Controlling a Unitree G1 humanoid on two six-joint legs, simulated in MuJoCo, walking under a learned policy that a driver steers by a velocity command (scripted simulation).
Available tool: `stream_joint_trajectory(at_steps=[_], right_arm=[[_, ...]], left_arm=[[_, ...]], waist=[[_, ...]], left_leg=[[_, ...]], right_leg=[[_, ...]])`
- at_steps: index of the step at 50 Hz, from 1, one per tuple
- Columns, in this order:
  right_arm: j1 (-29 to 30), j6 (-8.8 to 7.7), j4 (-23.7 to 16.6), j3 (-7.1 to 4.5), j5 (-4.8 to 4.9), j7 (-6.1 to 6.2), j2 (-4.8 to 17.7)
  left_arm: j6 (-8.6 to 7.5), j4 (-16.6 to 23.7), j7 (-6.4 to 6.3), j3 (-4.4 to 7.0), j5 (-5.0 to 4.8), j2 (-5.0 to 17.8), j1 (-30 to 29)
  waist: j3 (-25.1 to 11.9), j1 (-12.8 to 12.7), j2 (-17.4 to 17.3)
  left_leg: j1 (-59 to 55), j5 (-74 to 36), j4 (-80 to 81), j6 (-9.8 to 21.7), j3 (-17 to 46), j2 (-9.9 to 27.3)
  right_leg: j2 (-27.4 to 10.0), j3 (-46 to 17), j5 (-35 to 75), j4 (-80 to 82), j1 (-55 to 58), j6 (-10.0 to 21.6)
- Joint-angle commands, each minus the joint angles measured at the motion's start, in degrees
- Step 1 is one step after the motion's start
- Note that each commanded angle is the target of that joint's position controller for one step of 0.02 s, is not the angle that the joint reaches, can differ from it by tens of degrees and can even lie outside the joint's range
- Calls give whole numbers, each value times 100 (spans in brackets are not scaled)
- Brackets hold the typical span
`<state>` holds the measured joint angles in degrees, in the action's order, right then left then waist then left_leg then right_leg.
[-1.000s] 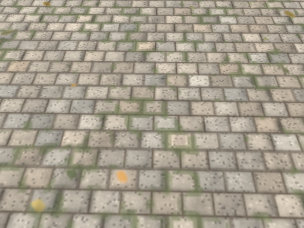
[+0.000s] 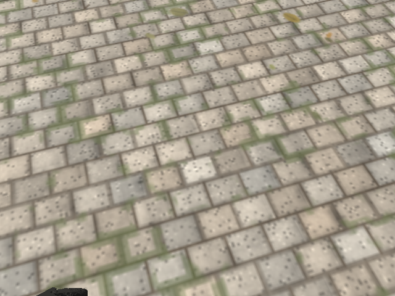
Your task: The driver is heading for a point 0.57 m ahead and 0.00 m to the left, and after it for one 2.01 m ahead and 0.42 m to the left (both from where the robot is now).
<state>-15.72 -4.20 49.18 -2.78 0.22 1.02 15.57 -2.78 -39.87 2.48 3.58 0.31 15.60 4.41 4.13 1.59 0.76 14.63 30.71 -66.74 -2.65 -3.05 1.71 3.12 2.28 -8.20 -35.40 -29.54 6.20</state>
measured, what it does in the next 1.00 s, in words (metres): walks ahead: left foot, then right foot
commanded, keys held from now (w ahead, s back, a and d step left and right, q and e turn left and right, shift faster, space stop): e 0.12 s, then no key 0.26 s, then w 0.44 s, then w+q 0.18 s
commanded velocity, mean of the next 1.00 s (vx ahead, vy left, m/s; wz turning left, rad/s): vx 0.26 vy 0.00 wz -0.17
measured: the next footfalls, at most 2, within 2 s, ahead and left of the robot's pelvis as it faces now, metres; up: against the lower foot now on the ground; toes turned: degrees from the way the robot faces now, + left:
left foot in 0.42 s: +0.21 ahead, +0.15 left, +0.00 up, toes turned -12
right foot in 0.74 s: +0.22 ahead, -0.12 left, +0.00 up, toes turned -11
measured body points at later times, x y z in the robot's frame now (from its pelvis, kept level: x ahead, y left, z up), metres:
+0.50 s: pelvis +0.13 +0.03 +0.02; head +0.14 +0.04 +0.47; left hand +0.32 +0.25 -0.09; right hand +0.21 -0.25 -0.09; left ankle +0.17 +0.16 -0.72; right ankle +0.10 -0.06 -0.70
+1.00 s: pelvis +0.28 -0.04 +0.03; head +0.29 -0.06 +0.48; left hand +0.33 +0.22 -0.09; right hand +0.39 -0.32 -0.08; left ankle +0.40 +0.12 -0.64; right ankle +0.18 -0.11 -0.72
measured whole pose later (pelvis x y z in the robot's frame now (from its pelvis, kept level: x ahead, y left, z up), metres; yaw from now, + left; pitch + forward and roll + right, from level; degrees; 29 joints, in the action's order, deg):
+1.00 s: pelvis +0.28 -0.04 +0.03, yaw -8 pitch +3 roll +0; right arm -11.8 -3.7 42.3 -3.8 1.3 -1.0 16.4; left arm -4.9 -46.5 0.7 2.6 0.5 13.1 23.2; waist -1.7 -3.0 -3.1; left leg 40.6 5.5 -55.8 1.2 3.1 4.4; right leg 2.0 3.5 -15.0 -15.0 -2.9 2.9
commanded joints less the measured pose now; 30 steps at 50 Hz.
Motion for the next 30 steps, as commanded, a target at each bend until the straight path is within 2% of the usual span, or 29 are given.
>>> stream_joint_trajectory(at_steps=[1, 2, 3, 4, 6, 8, 10, 13, 15, 18, 19, 20, 21, 22, 23, 24, 25, 26, 28, 30], right_arm=[[178, -217, -718, -130, 66, 7, 734], [219, -123, -707, -176, -35, 91, 795], [126, -11, -728, -210, -52, 111, 823], [27, 73, -766, -210, -80, 127, 741], [-41, 151, -813, -165, -111, 166, 561], [32, 195, -832, -146, -120, 201, 527], [231, 238, -885, -128, -105, 201, 510], [636, 278, -1017, -112, -53, 166, 503], [782, 274, -1071, -118, -34, 137, 528], [812, 205, -1117, -127, -36, 77, 531], [706, 164, -1092, -117, -40, 49, 460], [518, 113, -1038, -92, -71, 7, 379], [381, 85, -1030, -116, -168, 1, 576], [311, 106, -1060, -203, -201, 20, 1012], [65, 143, -842, -248, -179, 2, 974], [-104, 140, -859, -267, -83, -13, 934], [-275, 136, -799, -280, -83, 15, 945], [-304, 107, -797, -288, -66, 37, 987], [-158, 71, -814, -284, 14, 69, 909], [14, 81, -826, -282, 46, 37, 839]], left_arm=[[-3, 291, -91, 300, -128, 927, 831], [13, 356, -126, 244, -167, 730, 589], [41, 415, -137, 228, -102, 717, 465], [48, 445, -135, 255, -36, 787, 416], [46, 443, -174, 299, -8, 913, 444], [87, 424, -244, 290, -27, 924, 489], [159, 407, -310, 257, -61, 877, 498], [251, 386, -369, 208, -27, 833, 506], [283, 360, -367, 173, 14, 803, 517], [300, 303, -328, 89, 26, 684, 552], [301, 297, -327, 43, -5, 605, 492], [292, 252, -329, -23, -32, 452, 558], [254, 207, -325, -101, 47, 256, 802], [192, 170, -296, -120, 140, 144, 1247], [140, 304, -292, -83, 40, 297, 1004], [86, 397, -291, 11, -18, 669, 523], [74, 474, -279, 75, -91, 755, 128], [88, 443, -258, 117, -113, 753, 150], [31, 371, -198, 84, -127, 513, 321], [-67, 299, -153, 4, -97, 208, 266]], waist=[[-1619, -393, -234], [-1312, -238, -235], [-1136, -56, -144], [-1089, 47, -37], [-1172, 110, 147], [-1349, 70, 242], [-1435, -12, 360], [-1305, -177, 516], [-1180, -258, 615], [-1087, -280, 693], [-1065, -165, 659], [-1125, -30, 570], [-1220, -94, 287], [-1265, -448, -740], [-1117, -319, -1614], [-749, 25, -1449], [-459, 220, -1323], [-289, 191, -1241], [-244, 52, -1051], [-326, 56, -1037]], left_leg=[[2607, -191, -1228, 32, 813, 150], [2404, -444, -836, 4, 787, 287], [1999, -581, -610, -9, 791, 318], [1778, -692, -392, -51, 737, 259], [1674, -921, 144, -168, 676, 157], [1742, -1244, 593, -259, 673, 120], [1711, -1638, 1016, -289, 701, 145], [1542, -1959, 1673, -267, 722, 157], [1337, -1866, 2095, -224, 708, 126], [926, -1538, 2820, -76, 623, 15], [590, -1829, 3439, 25, 557, -29], [-14, -2504, 4276, 152, 534, -7], [-656, -2940, 4409, 328, 999, 487], [-1149, -3345, 4355, 775, 1737, 1248], [-954, -1674, 4795, 1421, 2613, 1638], [-850, -351, 5201, 1612, 3129, 1724], [-801, 333, 5446, 1639, 3364, 1806], [-753, 508, 5532, 1627, 3306, 1776], [-674, 177, 5598, 1404, 2755, 1506], [-318, -660, 5595, 1203, 1925, 1074]], right_leg=[[-1798, -2387, 3698, 1153, 3382, 1405], [-1585, -2132, 3322, 1331, 2686, 1230], [-1425, -1971, 3221, 1504, 2033, 1181], [-1335, -1901, 3336, 1583, 1651, 1172], [-1195, -1689, 3756, 1559, 1407, 1151], [-1181, -1596, 3735, 1476, 1493, 1069], [-1121, -1568, 3165, 1436, 1532, 915], [-1098, -1698, 1952, 1493, 1453, 766], [-1133, -1835, 1444, 1462, 1433, 753], [-1221, -2082, 1567, 1131, 1577, 720], [-1152, -2088, 1571, 963, 1571, 615], [-984, -2052, 903, 887, 1424, 398], [-684, -1941, -162, 664, 1106, 80], [6, -1301, -1785, -81, 510, -198], [168, -596, -2163, -421, -22, -374], [22, -469, -2102, -891, -344, -481], [-102, -520, -2176, -1460, -766, -514], [-220, -557, -2253, -1922, -1010, -539], [-415, -509, -1827, -1783, -976, -475], [-309, -161, -1393, -997, -205, -436]])
Over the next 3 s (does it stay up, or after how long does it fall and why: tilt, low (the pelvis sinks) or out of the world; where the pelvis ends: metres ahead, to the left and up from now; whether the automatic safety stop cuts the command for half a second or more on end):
stays up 0.62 -0.03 0.02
